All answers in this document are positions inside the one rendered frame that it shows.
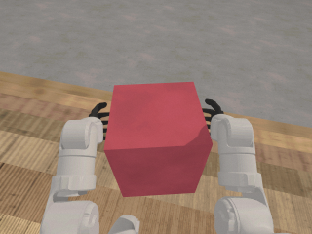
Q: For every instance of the robot left thigh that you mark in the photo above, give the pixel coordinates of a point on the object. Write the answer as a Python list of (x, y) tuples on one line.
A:
[(125, 224)]

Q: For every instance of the robot right forearm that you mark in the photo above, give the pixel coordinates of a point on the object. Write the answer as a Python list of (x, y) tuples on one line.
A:
[(237, 162)]

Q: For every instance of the robot left hand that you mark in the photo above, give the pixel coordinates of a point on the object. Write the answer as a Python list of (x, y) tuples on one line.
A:
[(95, 113)]

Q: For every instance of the carton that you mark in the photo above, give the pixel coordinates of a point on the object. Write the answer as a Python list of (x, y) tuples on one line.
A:
[(157, 139)]

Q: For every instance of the robot left forearm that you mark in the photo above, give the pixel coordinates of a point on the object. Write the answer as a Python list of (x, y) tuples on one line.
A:
[(77, 151)]

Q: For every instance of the left robot upper arm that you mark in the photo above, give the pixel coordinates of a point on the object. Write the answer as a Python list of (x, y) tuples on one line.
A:
[(71, 217)]

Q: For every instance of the right robot upper arm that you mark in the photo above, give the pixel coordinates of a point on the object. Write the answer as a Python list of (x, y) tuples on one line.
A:
[(242, 215)]

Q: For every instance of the robot right hand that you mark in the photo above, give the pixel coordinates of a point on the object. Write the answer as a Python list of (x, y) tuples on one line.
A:
[(215, 106)]

